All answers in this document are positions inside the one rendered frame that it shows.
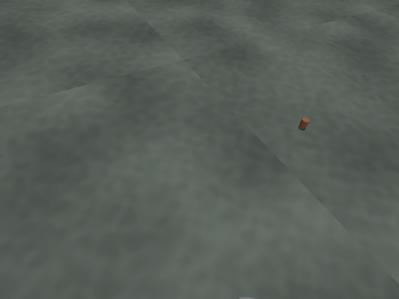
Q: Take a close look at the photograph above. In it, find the tin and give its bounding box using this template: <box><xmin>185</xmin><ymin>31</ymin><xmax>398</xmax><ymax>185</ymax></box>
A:
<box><xmin>299</xmin><ymin>118</ymin><xmax>309</xmax><ymax>128</ymax></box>

